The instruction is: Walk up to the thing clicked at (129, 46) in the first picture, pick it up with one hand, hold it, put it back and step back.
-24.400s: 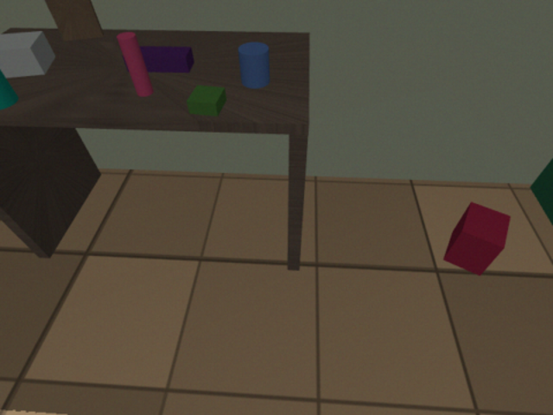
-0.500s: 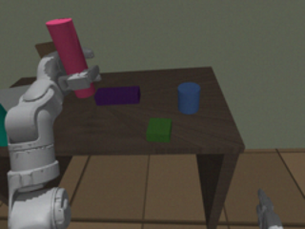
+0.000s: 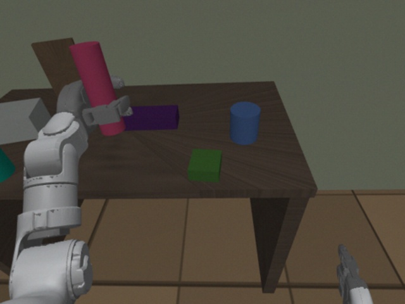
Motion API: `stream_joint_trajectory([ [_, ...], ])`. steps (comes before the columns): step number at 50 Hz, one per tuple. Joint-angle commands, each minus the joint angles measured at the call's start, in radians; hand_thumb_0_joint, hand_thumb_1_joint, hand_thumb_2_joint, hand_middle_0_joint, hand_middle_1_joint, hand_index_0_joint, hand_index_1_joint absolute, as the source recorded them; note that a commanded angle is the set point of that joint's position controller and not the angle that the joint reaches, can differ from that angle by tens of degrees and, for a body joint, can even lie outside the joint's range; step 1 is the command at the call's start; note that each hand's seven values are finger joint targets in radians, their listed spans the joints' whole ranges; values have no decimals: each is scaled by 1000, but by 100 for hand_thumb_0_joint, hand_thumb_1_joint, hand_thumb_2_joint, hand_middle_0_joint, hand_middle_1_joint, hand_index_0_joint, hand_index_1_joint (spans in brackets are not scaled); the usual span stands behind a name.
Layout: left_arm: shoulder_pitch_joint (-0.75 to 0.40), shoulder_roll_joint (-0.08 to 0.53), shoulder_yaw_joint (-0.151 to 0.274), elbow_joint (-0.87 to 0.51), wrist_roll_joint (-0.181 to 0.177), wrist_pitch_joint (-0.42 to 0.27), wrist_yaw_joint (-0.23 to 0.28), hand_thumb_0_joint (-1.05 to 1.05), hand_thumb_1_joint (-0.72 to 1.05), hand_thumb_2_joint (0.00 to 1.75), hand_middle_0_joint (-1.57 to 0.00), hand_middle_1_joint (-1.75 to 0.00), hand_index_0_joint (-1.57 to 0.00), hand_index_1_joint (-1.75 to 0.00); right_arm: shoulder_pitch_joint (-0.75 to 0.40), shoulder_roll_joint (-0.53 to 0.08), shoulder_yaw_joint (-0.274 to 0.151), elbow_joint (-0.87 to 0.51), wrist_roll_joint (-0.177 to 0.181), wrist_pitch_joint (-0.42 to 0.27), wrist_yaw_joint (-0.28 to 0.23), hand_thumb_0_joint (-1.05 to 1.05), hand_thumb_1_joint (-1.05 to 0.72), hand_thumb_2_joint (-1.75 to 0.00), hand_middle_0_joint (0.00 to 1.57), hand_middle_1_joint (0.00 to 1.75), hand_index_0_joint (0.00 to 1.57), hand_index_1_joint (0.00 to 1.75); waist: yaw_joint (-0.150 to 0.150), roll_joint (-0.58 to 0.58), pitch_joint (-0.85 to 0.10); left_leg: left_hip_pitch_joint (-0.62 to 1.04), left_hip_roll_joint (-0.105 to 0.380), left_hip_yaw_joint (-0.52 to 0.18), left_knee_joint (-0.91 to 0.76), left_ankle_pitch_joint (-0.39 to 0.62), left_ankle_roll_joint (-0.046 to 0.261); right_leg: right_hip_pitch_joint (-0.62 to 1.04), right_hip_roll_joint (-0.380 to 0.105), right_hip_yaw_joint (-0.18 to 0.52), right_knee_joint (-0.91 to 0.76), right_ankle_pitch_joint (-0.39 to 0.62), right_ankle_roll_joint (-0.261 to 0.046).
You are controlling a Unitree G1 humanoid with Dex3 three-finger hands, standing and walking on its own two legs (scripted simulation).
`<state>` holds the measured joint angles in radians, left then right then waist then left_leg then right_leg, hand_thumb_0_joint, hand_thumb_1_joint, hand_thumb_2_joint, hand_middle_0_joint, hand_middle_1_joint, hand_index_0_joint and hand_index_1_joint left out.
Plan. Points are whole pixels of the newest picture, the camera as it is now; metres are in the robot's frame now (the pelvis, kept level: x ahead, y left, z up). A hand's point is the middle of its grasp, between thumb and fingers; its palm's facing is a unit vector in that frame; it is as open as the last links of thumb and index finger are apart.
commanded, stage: crouch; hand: left
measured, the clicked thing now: (100, 91) +0.40 +0.20 +0.28
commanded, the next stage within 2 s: lower in 1.14 s
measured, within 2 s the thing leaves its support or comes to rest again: neither
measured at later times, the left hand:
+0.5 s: hand (121, 111) +0.46 +0.20 +0.19, palm faces +0.16 -0.99 +0.00, open 6.1 cm
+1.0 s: hand (126, 116) +0.49 +0.21 +0.16, palm faces +0.16 -0.99 +0.01, open 6.1 cm
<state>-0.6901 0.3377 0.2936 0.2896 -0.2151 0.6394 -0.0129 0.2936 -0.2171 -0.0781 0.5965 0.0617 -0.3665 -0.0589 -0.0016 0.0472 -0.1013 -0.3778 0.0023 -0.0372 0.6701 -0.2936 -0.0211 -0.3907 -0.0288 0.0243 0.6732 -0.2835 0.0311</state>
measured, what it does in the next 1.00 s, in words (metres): stands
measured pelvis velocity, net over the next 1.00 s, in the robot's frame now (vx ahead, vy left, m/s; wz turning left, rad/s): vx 0.03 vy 0.01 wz -0.02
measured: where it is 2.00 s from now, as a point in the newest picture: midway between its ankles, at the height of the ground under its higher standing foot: outside the picture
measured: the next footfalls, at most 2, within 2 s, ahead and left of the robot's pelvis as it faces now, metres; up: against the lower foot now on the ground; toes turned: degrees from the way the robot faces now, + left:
none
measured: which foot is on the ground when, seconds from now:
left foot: down 0.00-1.00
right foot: down 0.00-1.00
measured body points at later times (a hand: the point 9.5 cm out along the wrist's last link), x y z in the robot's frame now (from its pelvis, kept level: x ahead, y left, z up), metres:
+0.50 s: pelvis +0.02 +0.00 +0.00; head +0.02 +0.00 +0.45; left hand +0.45 +0.25 +0.20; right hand +0.16 -0.25 -0.05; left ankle +0.04 +0.13 -0.72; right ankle +0.05 -0.14 -0.72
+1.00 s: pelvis +0.03 +0.01 +0.00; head +0.05 +0.01 +0.45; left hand +0.48 +0.26 +0.17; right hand +0.18 -0.25 -0.06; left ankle +0.04 +0.13 -0.72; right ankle +0.05 -0.14 -0.72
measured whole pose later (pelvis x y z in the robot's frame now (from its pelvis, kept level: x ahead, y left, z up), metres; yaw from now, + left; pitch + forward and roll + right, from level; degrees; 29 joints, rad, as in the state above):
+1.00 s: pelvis +0.03 +0.01 +0.00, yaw -1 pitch +7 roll -1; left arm -0.77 0.40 0.33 0.86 -0.14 0.00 -0.07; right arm 0.31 -0.21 -0.03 0.46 0.03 -0.21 -0.04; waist -0.07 0.02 -0.08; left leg -0.47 0.02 -0.03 0.69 -0.34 -0.01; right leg -0.47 -0.01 0.03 0.65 -0.30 0.04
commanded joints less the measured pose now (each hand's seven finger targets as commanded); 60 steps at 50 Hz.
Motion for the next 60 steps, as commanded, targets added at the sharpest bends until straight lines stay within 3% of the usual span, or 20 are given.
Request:
stream_joint_trajectory([
  [1,-600,264,66,-161,14,-216,-2,0,52,131,-137,-143,-138,-143,-119,-112,-31,-178,-9,-70,-7,0,58,-4,5,5,5,5,-6,-4,-238,96,-14,22,-114,1,29,14,28,-62,-117,30,-21],
  [9,-688,309,54,-31,39,-405,-6,0,53,135,-141,-149,-143,-149,-141,-122,-18,-195,-20,-79,-16,0,57,-5,5,5,5,5,-40,18,-327,113,-10,26,-95,37,27,35,33,-56,-112,58,-23],
  [18,-666,323,52,123,56,-548,-41,0,53,138,-145,-152,-146,-152,-103,-105,8,-223,-25,-56,-2,0,57,-4,5,5,5,5,-42,15,-331,103,-8,38,-85,137,30,45,41,-55,-106,149,-28],
  [20,-603,343,87,238,50,-560,-43,0,51,138,-146,-153,-147,-153,-51,-137,-20,-203,-27,-41,-4,0,57,-4,5,5,5,5,-54,-25,-288,81,-4,37,-86,138,32,41,46,-57,-109,151,-27],
  [23,-630,311,56,219,57,-596,-46,0,53,136,-144,-150,-145,-150,-67,-122,-10,-230,-28,-30,2,0,57,-4,5,5,5,5,-57,14,-301,104,-3,40,-86,155,27,23,49,-58,-105,163,-33],
  [27,-667,345,81,147,51,-642,-45,0,52,136,-143,-150,-145,-150,-53,-118,-6,-250,-28,-6,5,0,57,-5,5,5,5,5,-46,34,-377,127,0,37,-80,206,26,68,47,-56,-101,207,-33],
  [29,-601,318,76,262,49,-642,-49,0,51,136,-142,-150,-144,-149,-49,-128,-8,-255,-28,5,1,0,57,-5,5,5,5,5,-65,-10,-315,102,1,38,-73,226,30,69,47,-55,-97,233,-29],
  [31,-678,330,61,124,57,-672,-49,0,53,135,-140,-146,-141,-146,-62,-92,29,-279,-29,16,6,0,57,-5,5,5,5,5,-53,66,-389,159,2,42,-67,276,25,70,46,-52,-92,266,-33],
  [32,-617,320,63,273,63,-659,-46,0,52,135,-142,-148,-143,-148,-50,-114,8,-269,-31,25,1,0,56,-5,5,5,5,5,-79,-7,-342,126,-1,43,-57,262,33,57,44,-51,-99,265,-26],
  [34,-676,357,82,128,58,-683,-48,0,52,134,-139,-145,-140,-145,-53,-116,6,-282,-30,41,2,0,57,-5,5,5,5,5,-59,49,-414,150,-2,46,-65,279,30,100,40,-47,-94,289,-29],
  [36,-556,298,70,337,53,-669,-53,0,50,136,-142,-148,-143,-148,-35,-123,-4,-256,-30,52,2,0,56,-5,5,5,5,5,-82,-34,-286,90,1,42,-64,251,34,68,45,-54,-102,265,-25],
  [38,-688,355,77,129,56,-704,-52,0,52,134,-139,-145,-141,-145,-58,-109,3,-282,-28,63,3,0,56,-5,5,5,5,5,-59,73,-416,151,-4,48,-58,290,30,91,40,-46,-91,299,-30],
  [39,-578,324,80,349,62,-685,-54,0,51,135,-140,-146,-141,-146,-4,-121,-5,-241,-33,74,1,0,56,-5,5,5,5,5,-102,-6,-314,126,4,42,-55,278,34,35,47,-54,-95,280,-26],
  [40,-608,324,70,262,59,-698,-58,0,55,135,-139,-146,-140,-146,-18,-95,13,-232,-32,80,7,0,57,-5,5,5,5,5,-68,35,-315,98,-2,46,-61,266,31,59,43,-50,-99,278,-28],
  [43,-595,307,68,333,57,-710,-56,0,51,133,-137,-143,-138,-143,-51,-131,-12,-285,-30,84,5,0,56,-5,5,5,5,5,-92,-17,-314,102,5,37,-62,245,32,43,47,-57,-93,256,-29],
  [44,-687,345,74,193,56,-733,-54,0,52,133,-136,-143,-137,-143,-61,-107,11,-299,-28,90,9,0,56,-5,5,5,5,5,-65,48,-364,116,3,39,-68,238,28,56,46,-56,-91,246,-34],
  [46,-628,327,72,319,60,-730,-54,0,51,134,-137,-144,-138,-145,-31,-122,-15,-268,-30,102,7,0,56,-5,5,5,5,5,-82,33,-310,98,8,32,-66,229,25,20,50,-60,-91,225,-36],
  [56,-684,357,82,336,71,-780,-61,0,50,134,-137,-144,-138,-144,-44,-113,2,-329,-34,143,10,0,55,-5,5,5,5,5,-93,41,-401,90,7,39,-14,271,32,18,41,-48,-57,273,-31],
  [58,-661,376,95,369,69,-788,-62,0,49,133,-137,-144,-138,-144,-43,-164,-46,-330,-34,148,4,0,55,-5,5,5,5,5,-106,28,-380,78,13,34,-14,259,28,1,44,-48,-48,260,-34],
  [60,-730,374,86,300,71,-806,-62,0,50,133,-135,-143,-137,-143,-53,-122,-2,-350,-37,148,14,0,55,-5,5,5,5,5,-86,95,-414,108,19,29,-9,286,19,-16,47,-53,-34,249,-42],
])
